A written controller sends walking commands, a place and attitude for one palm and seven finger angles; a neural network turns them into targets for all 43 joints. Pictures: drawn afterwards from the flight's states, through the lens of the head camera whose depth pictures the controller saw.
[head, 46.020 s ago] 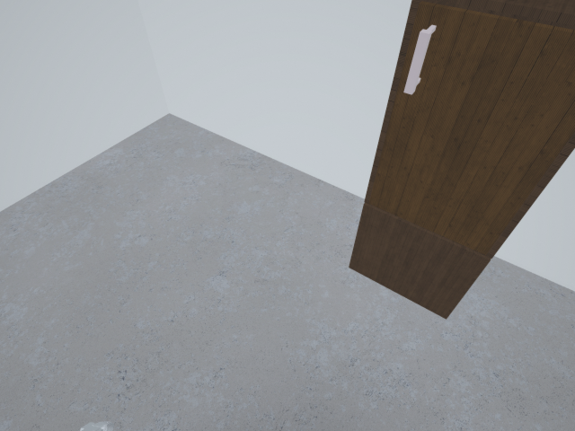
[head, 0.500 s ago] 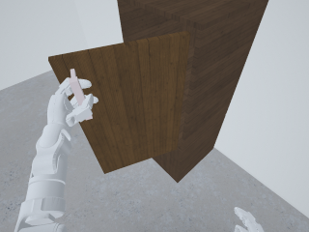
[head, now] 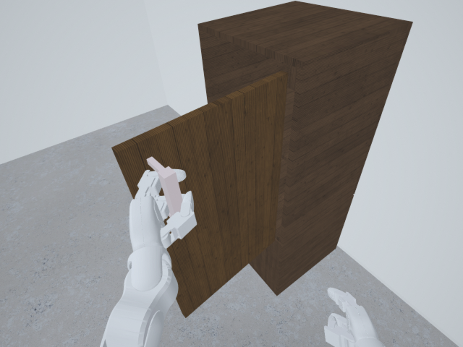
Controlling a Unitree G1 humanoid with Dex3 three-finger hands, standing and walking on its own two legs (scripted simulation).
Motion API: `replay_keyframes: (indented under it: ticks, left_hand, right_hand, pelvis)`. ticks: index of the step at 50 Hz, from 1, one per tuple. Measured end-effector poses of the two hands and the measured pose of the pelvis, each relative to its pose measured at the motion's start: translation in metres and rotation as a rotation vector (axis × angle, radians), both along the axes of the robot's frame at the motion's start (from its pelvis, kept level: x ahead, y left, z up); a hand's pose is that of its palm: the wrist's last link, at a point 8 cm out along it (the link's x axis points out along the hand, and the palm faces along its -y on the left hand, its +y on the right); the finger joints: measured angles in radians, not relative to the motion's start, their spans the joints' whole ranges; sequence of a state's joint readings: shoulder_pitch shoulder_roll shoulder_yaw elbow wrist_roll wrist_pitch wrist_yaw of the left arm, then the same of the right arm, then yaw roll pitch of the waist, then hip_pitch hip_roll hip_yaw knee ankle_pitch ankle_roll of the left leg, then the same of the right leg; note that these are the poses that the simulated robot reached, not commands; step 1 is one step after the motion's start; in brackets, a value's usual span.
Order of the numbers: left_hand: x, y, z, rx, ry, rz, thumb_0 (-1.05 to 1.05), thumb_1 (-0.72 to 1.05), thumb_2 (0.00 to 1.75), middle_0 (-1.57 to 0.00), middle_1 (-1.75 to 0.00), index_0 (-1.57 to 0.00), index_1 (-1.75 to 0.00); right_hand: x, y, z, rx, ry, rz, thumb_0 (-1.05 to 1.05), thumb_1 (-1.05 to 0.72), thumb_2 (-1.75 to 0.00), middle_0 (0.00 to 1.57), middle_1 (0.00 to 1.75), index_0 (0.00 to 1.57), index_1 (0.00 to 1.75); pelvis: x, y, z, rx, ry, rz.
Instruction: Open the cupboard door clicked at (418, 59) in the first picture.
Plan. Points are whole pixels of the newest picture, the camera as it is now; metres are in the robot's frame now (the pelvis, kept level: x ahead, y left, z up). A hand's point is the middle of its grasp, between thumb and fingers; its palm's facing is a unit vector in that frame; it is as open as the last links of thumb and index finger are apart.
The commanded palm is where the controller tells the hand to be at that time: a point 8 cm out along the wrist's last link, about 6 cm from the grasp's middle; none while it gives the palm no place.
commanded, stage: open thumb and fingers to let go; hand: left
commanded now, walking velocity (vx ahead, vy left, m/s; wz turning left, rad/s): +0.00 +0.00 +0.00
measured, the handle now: (168, 195) +0.32 +0.13 +0.15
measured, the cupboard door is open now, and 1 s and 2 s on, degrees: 96 92 94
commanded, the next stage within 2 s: slide the hand sideways off the handle in 0.82 s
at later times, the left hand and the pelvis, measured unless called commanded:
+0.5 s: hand (178, 212) +0.28 +0.11 +0.15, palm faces +0.32 -0.95 +0.02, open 12.1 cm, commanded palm +0.23 +0.15 +0.15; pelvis -0.02 +0.01 +0.00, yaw +1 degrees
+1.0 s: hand (177, 213) +0.28 +0.11 +0.15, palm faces +0.19 -0.98 -0.03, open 15.7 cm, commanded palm +0.24 +0.15 +0.15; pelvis -0.03 +0.04 +0.00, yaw +1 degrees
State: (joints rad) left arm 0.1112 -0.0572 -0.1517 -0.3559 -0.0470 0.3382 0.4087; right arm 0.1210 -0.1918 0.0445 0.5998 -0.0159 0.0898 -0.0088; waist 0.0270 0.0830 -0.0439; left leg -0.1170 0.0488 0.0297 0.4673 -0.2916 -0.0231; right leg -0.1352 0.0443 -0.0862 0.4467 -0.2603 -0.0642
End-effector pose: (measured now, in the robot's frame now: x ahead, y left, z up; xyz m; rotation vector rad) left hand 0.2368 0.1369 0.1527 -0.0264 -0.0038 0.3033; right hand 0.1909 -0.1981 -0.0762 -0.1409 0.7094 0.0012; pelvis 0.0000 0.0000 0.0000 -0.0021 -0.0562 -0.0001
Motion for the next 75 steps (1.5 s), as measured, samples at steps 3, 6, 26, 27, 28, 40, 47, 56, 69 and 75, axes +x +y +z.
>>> replay_keyframes:
  ticks: [3, 6, 26, 27, 28, 40, 47, 56, 69, 75]
  left_hand:
    - [0.002, -0.004, 0.0, 0.015, -0.001, 0.036, 0.0, 0.68, 0.75, -0.36, -1.33, -0.35, -1.33]
    - [0.006, -0.003, -0.001, 0.033, 0.004, 0.045, 0.0, 0.67, 0.77, -0.37, -1.33, -0.36, -1.33]
    - [0.003, 0.015, -0.002, 0.008, -0.012, 0.022, 0.0, -0.26, 0.4, -0.33, -1.21, -0.33, -1.21]
    - [0.003, 0.015, -0.002, 0.007, -0.012, 0.018, 0.0, -0.3, 0.38, -0.33, -1.19, -0.33, -1.19]
    - [0.003, 0.015, -0.002, 0.007, -0.012, 0.014, 0.0, -0.34, 0.37, -0.33, -1.17, -0.32, -1.17]
    - [0.01, 0.014, -0.001, 0.006, -0.007, 0.003, -0.01, -0.49, 0.3, -0.24, -0.72, -0.25, -0.72]
    - [0.012, 0.015, -0.001, 0.014, -0.007, -0.012, -0.01, -0.5, 0.3, -0.27, -0.55, -0.28, -0.51]
    - [0.007, 0.034, -0.004, 0.109, -0.034, -0.437, -0.02, -0.5, 0.3, -0.21, -0.39, -0.15, -0.37]
    - [-0.013, 0.029, -0.008, 0.053, -0.042, -0.401, -0.02, -0.5, 0.3, -0.15, -0.31, -0.14, -0.31]
    - [-0.019, 0.043, -0.011, 0.07, -0.011, -0.367, -0.02, -0.5, 0.3, -0.15, -0.3, -0.15, -0.3]
  right_hand:
    - [-0.007, -0.007, -0.008, -0.023, 0.033, 0.008, 0.01, -0.91, -0.9, 0.2, 0.3, 0.2, 0.3]
    - [-0.014, -0.011, -0.012, -0.034, 0.057, 0.003, 0.01, -0.91, -0.9, 0.2, 0.3, 0.2, 0.3]
    - [-0.02, 0.015, -0.001, -0.026, 0.008, 0.009, 0.01, -0.91, -0.9, 0.2, 0.3, 0.2, 0.3]
    - [-0.02, 0.018, 0.0, -0.026, 0.007, 0.011, 0.01, -0.91, -0.9, 0.2, 0.3, 0.2, 0.3]
    - [-0.02, 0.02, 0.001, -0.027, 0.007, 0.013, 0.01, -0.91, -0.9, 0.2, 0.3, 0.2, 0.3]
    - [-0.027, 0.049, -0.002, -0.011, 0.037, 0.032, 0.01, -0.91, -0.9, 0.2, 0.3, 0.2, 0.3]
    - [-0.034, 0.056, -0.006, -0.009, 0.069, 0.031, 0.01, -0.91, -0.9, 0.2, 0.3, 0.2, 0.3]
    - [-0.043, 0.048, -0.002, -0.038, 0.037, 0.005, 0.01, -0.91, -0.9, 0.2, 0.3, 0.2, 0.3]
    - [-0.034, 0.037, 0.013, -0.009, -0.055, -0.004, 0.01, -0.91, -0.9, 0.2, 0.3, 0.2, 0.3]
    - [-0.027, 0.031, 0.012, -0.013, -0.061, 0.001, 0.01, -0.91, -0.9, 0.2, 0.3, 0.2, 0.3]
  pelvis:
    - [-0.004, -0.003, 0.0, 0.0, -0.004, 0.016]
    - [-0.007, -0.005, 0.0, 0.002, -0.006, 0.021]
    - [-0.019, 0.013, 0.002, -0.005, -0.028, 0.014]
    - [-0.02, 0.015, 0.003, -0.005, -0.029, 0.014]
    - [-0.02, 0.017, 0.003, -0.006, -0.03, 0.014]
    - [-0.024, 0.036, 0.002, -0.008, -0.027, 0.012]
    - [-0.026, 0.042, 0.001, -0.01, -0.026, 0.008]
    - [-0.031, 0.045, -0.001, -0.003, -0.039, 0.021]
    - [-0.028, 0.038, -0.001, 0.001, -0.027, -0.008]
    - [-0.024, 0.03, -0.001, -0.002, -0.025, -0.003]
